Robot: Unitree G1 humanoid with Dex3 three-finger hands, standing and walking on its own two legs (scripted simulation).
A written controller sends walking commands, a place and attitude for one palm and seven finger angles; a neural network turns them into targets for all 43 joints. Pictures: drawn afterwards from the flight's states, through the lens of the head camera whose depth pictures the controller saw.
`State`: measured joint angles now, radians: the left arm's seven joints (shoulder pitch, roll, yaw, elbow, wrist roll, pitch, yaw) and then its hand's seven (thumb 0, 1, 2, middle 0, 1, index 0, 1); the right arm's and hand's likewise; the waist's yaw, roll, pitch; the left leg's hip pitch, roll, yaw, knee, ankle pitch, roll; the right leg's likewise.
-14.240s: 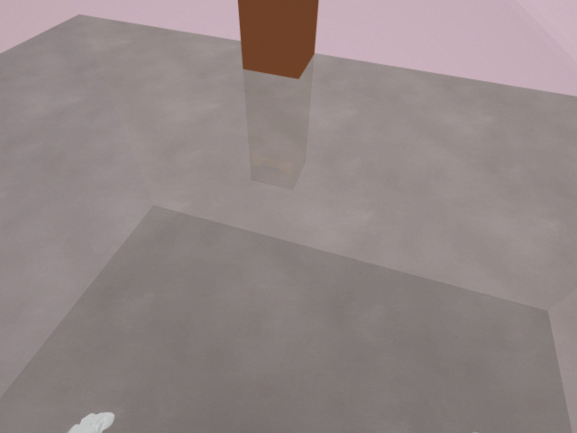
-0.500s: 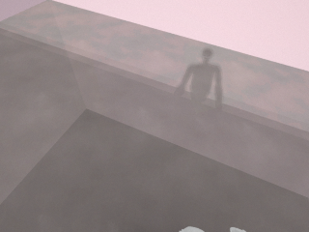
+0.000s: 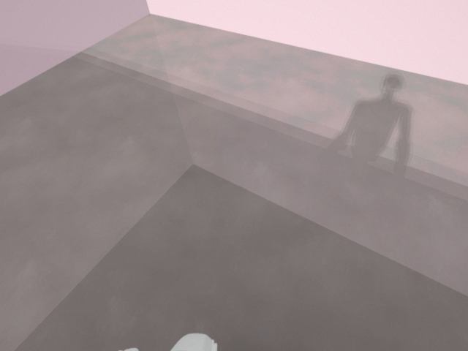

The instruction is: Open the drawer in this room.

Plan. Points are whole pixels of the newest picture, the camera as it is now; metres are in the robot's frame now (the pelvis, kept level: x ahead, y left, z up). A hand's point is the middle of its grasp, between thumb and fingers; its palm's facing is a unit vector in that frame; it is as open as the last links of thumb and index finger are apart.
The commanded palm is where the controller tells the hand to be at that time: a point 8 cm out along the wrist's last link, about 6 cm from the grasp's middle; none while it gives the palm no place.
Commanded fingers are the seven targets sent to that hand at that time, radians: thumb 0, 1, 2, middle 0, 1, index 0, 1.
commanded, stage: turn or walk to find it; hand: left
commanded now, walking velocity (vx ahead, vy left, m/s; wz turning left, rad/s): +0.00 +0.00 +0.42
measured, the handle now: out of the picture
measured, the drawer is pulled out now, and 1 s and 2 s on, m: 0.00 0.00 0.00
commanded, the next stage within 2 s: stand and wait in 1.68 s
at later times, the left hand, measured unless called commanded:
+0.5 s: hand out of the picture -0.03 +0.28 -0.17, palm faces +0.26 -0.93 -0.25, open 7.4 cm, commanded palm none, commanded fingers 0.00 0.90 0.90 -0.20 -0.30 -0.20 -0.30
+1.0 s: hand out of the picture -0.05 +0.19 -0.15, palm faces +0.42 -0.87 -0.27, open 7.4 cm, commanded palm none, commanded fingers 0.00 0.90 0.90 -0.20 -0.30 -0.20 -0.30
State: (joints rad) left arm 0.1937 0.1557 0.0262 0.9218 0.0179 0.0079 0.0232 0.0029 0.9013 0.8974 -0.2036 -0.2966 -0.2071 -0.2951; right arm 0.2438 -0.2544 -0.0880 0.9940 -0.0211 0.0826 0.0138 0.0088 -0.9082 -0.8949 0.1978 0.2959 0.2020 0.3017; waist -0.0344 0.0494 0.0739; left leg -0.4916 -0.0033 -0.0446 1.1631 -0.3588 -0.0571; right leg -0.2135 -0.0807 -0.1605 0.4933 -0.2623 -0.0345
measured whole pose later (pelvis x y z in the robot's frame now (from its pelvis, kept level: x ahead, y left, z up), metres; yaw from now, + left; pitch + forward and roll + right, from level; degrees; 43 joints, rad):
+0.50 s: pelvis -0.03 +0.05 +0.00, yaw +12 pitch -1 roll -1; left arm 0.21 0.26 0.07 0.98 0.02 0.05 0.01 0.01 0.91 0.90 -0.20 -0.30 -0.20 -0.29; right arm 0.14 -0.19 -0.03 0.95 -0.01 0.02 -0.01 0.01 -0.91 -0.89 0.20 0.30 0.20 0.30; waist 0.02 -0.03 0.07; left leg -0.21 -0.02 0.01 0.46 -0.24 0.04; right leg -0.46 -0.10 -0.05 1.06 -0.40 0.09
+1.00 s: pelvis -0.04 -0.01 +0.00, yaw +25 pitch -1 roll +2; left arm 0.20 0.15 0.03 0.93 0.02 0.00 0.02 0.00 0.90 0.90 -0.20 -0.30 -0.21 -0.30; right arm 0.25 -0.25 -0.09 1.01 -0.02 0.09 0.01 0.01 -0.91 -0.89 0.20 0.30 0.20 0.30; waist -0.03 0.04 0.07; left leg -0.48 0.01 -0.05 1.15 -0.36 -0.07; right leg -0.20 -0.08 -0.18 0.48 -0.26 -0.04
